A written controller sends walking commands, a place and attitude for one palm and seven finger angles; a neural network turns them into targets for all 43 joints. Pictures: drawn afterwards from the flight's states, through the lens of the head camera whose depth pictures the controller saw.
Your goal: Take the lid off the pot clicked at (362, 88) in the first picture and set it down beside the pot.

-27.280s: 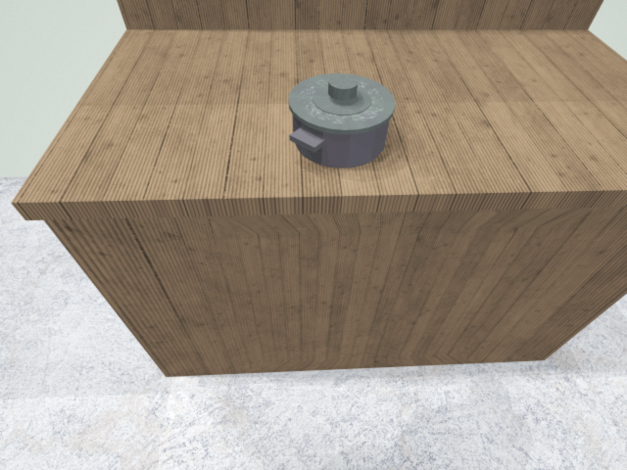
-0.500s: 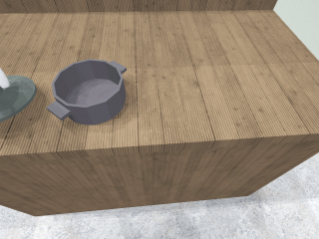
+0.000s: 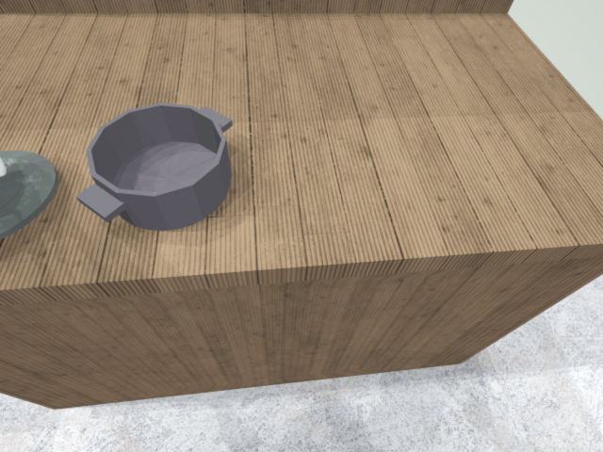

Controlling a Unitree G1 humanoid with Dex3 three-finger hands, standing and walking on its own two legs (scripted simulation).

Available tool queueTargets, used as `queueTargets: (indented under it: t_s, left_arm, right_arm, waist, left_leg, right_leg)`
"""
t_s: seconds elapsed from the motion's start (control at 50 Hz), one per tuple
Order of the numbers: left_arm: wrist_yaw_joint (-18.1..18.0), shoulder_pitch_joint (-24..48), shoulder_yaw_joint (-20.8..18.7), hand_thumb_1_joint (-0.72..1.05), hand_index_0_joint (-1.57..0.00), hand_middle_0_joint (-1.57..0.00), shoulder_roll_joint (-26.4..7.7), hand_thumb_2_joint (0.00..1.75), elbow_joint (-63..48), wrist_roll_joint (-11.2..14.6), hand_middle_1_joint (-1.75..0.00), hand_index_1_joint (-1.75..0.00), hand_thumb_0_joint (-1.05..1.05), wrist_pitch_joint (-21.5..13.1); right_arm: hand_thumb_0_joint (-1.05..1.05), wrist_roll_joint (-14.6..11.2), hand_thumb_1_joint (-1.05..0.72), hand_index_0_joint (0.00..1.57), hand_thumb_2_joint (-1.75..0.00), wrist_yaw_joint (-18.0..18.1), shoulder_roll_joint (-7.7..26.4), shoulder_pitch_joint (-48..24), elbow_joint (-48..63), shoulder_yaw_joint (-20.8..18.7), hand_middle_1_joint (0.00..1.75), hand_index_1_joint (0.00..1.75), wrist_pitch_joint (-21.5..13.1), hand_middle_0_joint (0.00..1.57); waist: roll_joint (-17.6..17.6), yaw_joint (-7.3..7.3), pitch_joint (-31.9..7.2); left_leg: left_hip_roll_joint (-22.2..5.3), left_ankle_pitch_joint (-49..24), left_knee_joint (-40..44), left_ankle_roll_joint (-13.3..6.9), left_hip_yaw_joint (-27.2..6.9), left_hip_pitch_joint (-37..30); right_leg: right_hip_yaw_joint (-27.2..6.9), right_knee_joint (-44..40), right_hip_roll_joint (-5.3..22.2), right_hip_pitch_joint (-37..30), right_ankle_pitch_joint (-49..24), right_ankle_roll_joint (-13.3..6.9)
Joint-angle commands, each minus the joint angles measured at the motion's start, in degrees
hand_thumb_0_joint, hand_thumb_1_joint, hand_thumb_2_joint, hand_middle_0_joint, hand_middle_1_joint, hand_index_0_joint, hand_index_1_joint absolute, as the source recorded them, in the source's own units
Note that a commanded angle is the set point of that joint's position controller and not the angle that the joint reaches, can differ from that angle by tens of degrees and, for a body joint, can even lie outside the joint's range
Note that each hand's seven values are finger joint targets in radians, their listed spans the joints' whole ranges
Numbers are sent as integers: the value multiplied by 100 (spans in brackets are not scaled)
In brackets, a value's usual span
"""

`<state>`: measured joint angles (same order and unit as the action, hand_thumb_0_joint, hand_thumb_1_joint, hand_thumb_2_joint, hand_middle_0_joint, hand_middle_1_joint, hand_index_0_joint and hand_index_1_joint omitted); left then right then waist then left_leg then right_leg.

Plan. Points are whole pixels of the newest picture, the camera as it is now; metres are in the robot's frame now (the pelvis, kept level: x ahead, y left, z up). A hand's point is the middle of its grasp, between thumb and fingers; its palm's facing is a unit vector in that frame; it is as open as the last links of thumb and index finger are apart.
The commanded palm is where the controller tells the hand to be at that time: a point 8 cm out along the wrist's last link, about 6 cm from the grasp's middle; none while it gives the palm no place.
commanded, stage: lower the lid onto the table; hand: left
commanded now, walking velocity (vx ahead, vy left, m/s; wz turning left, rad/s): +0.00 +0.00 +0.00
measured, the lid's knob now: out of the picture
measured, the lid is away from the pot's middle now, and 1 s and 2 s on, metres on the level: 0.23 0.23 0.23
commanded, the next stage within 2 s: open the fingers wide in 0.10 s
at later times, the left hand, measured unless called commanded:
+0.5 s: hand out of the picture +0.41 +0.38 +0.12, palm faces -0.40 -0.15 -0.90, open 7.6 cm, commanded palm +0.43 +0.38 +0.18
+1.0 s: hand out of the picture +0.42 +0.38 +0.12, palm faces -0.41 -0.17 -0.90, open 9.4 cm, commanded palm +0.44 +0.39 +0.18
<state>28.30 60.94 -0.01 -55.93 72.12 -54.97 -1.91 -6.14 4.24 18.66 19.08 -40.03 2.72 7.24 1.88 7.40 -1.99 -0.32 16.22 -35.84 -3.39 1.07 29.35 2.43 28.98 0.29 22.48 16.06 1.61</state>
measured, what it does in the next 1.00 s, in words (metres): stands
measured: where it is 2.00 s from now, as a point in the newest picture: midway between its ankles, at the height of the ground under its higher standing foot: outside the picture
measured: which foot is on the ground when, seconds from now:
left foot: down 0.00-1.00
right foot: down 0.00-1.00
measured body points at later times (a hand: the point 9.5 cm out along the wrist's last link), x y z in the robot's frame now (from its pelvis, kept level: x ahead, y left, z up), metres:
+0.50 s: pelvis -0.01 +0.00 -0.01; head +0.05 +0.01 +0.44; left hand +0.42 +0.38 +0.18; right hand +0.03 -0.28 -0.12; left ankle +0.01 +0.08 -0.73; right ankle -0.02 -0.15 -0.73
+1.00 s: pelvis +0.00 +0.00 -0.01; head +0.07 +0.01 +0.44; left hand +0.44 +0.38 +0.17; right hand +0.03 -0.28 -0.12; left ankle +0.01 +0.08 -0.73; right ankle -0.02 -0.15 -0.73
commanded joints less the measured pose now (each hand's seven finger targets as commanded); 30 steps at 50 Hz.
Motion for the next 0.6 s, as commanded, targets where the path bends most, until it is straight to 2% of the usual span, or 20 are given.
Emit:
queueTargets:
  t_s: [0.0,0.08,0.1,0.12,0.16,0.18,0.2,0.22,0.24,0.26,0.28,0.3,0.32,0.34,0.38,0.4,0.44,0.48,0.52,0.58]
  left_arm:
    - [-255,2266,-175,70,-80,-79,-1810,97,-970,-62,-99,-97,0,-35]
    - [-268,2374,-185,70,-80,-79,-1870,97,-808,-108,-99,-97,0,-21]
    - [-257,2357,-132,70,-80,-79,-1777,97,-1009,-62,-99,-97,0,-65]
    - [-289,2465,-150,70,-80,-79,-1816,97,-990,-112,-99,-97,0,-50]
    - [-286,2392,-125,70,-80,-79,-1813,97,-760,-124,-99,-97,0,-57]
    - [-293,1337,-389,70,-80,-79,-1568,97,-1179,-2,-99,-97,0,-64]
    - [-383,1346,-659,69,-79,-78,-1704,96,-2256,-47,-99,-98,0,-373]
    - [-488,1350,-787,67,-78,-77,-1842,94,-2212,-117,-99,-98,0,-444]
    - [-532,1407,-780,66,-76,-76,-1798,93,-2208,-107,-99,-98,0,-469]
    - [-509,1314,-625,64,-75,-74,-1534,91,-1969,-65,-99,-98,0,-460]
    - [-480,1386,-684,63,-74,-73,-1593,90,-1792,3,-99,-98,0,-450]
    - [-444,1455,-703,61,-72,-72,-1645,88,-1939,72,-99,-98,0,-493]
    - [-477,1551,-880,60,-71,-70,-1941,87,-1920,25,-99,-98,0,-480]
    - [-499,1712,-921,58,-70,-69,-2075,86,-2027,-7,-99,-98,0,-491]
    - [-501,1657,-599,55,-68,-67,-1662,84,-1940,-28,-98,-97,0,-470]
    - [-481,1641,-525,53,-66,-66,-1554,84,-2106,28,-98,-97,0,-522]
    - [-550,1641,-843,49,-64,-64,-1950,82,-2095,-74,-97,-96,0,-546]
    - [-534,1617,-699,45,-62,-61,-1774,81,-1956,-62,-96,-96,0,-513]
    - [-516,1786,-541,41,-60,-59,-1629,80,-2005,-23,-96,-95,0,-518]
    - [-515,1765,-558,35,-57,-56,-1678,79,-1910,-33,-94,-93,0,-482]
  right_arm:
    - [0,15,-90,20,-90,120,1089,495,398,-326,30,30,-143,20]
    - [0,10,-90,20,-90,129,1114,579,337,-338,30,30,-115,20]
    - [0,9,-90,20,-90,146,1099,518,391,-327,30,30,-136,20]
    - [0,22,-90,20,-90,143,1120,603,344,-352,30,30,-119,20]
    - [0,9,-90,20,-90,163,1116,616,319,-331,30,30,-131,20]
    - [0,18,-90,20,-90,32,971,489,662,-419,30,30,-107,20]
    - [0,74,-90,20,-90,71,998,387,695,-443,30,30,-26,20]
    - [0,111,-90,20,-90,88,977,422,653,-459,30,30,52,20]
    - [0,107,-90,20,-90,95,935,399,655,-454,30,30,97,20]
    - [0,89,-90,20,-90,107,913,368,635,-459,30,30,119,20]
    - [0,64,-90,20,-90,119,954,333,585,-453,30,30,148,20]
    - [0,45,-90,20,-90,136,979,264,613,-438,30,30,158,20]
    - [0,44,-90,20,-90,152,1006,277,592,-451,30,30,197,20]
    - [0,36,-90,20,-90,161,1004,271,607,-438,30,30,211,20]
    - [0,20,-90,20,-90,172,946,243,619,-437,30,30,187,20]
    - [0,15,-90,20,-90,170,954,218,618,-431,30,30,170,20]
    - [0,45,-90,20,-90,152,951,245,596,-434,30,30,218,20]
    - [0,30,-90,20,-90,170,925,208,610,-422,30,30,210,20]
    - [0,25,-90,20,-90,180,952,185,568,-415,30,30,200,20]
    - [0,22,-90,20,-90,194,958,196,575,-405,30,30,176,20]
  waist:
    - [801,-9,-1929]
    - [596,58,-1885]
    - [754,-1,-2066]
    - [831,47,-2135]
    - [606,90,-1894]
    - [701,-216,-2190]
    - [915,-280,-2550]
    - [1086,-244,-2708]
    - [1038,-203,-2611]
    - [843,-107,-2201]
    - [541,-73,-1798]
    - [530,-114,-1766]
    - [513,-120,-1786]
    - [691,-137,-1892]
    - [828,-87,-1871]
    - [951,-125,-1989]
    - [980,-170,-2114]
    - [772,-120,-2049]
    - [858,-83,-2030]
    - [691,-98,-1949]
  left_leg:
    - [147,-2165,188,-130,-256,-2001]
    - [135,-1724,152,-131,-263,-1780]
    - [124,-2025,143,-118,-275,-1949]
    - [109,-1982,93,-107,-307,-2044]
    - [120,-1629,94,-119,-277,-1763]
    - [176,-2106,131,-107,-356,-1911]
    - [23,-2885,75,-62,-373,-2357]
    - [28,-3165,-56,-39,-416,-2543]
    - [26,-3120,-64,-44,-425,-2493]
    - [33,-2651,-28,-88,-393,-2244]
    - [39,-2065,50,-121,-358,-1892]
    - [54,-1916,120,-141,-322,-1785]
    - [90,-1573,119,-147,-269,-1662]
    - [116,-1481,150,-139,-291,-1673]
    - [119,-1456,165,-122,-325,-1825]
    - [59,-1741,179,-91,-377,-2046]
    - [87,-1740,115,-77,-388,-2043]
    - [114,-1619,111,-106,-332,-1887]
    - [82,-1603,117,-94,-332,-1933]
    - [105,-1345,165,-112,-324,-1806]
  right_leg:
    - [184,-126,-501,326,-1271,-337]
    - [166,-78,-488,438,-1082,-301]
    - [174,-44,-495,427,-1167,-323]
    - [159,-29,-493,568,-1068,-300]
    - [166,-25,-493,615,-972,-292]
    - [200,51,-465,380,-1062,-332]
    - [222,66,-501,477,-1199,-377]
    - [197,115,-516,603,-1179,-358]
    - [209,92,-518,680,-1141,-338]
    - [228,21,-518,822,-957,-309]
    - [199,-62,-504,797,-819,-308]
    - [191,-84,-501,641,-832,-337]
    - [161,-57,-490,579,-736,-332]
    - [164,-52,-484,534,-720,-358]
    - [189,-69,-494,694,-632,-370]
    - [221,-47,-502,745,-656,-384]
    - [194,-32,-509,712,-639,-382]
    - [182,-45,-502,629,-722,-367]
    - [175,-41,-490,716,-693,-361]
    - [173,-65,-492,645,-657,-368]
